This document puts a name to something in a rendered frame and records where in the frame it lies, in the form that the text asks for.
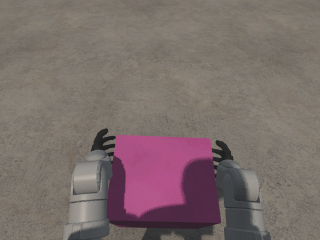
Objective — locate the robot right hand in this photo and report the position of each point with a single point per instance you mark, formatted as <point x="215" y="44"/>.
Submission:
<point x="225" y="153"/>

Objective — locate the robot left hand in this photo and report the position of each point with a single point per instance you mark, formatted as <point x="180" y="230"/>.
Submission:
<point x="100" y="140"/>

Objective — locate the right robot forearm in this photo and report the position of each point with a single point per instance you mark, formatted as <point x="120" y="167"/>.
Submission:
<point x="243" y="202"/>

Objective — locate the left robot forearm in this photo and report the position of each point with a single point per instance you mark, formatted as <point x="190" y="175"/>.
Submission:
<point x="87" y="219"/>

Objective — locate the carton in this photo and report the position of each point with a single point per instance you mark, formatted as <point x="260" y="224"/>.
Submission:
<point x="163" y="182"/>

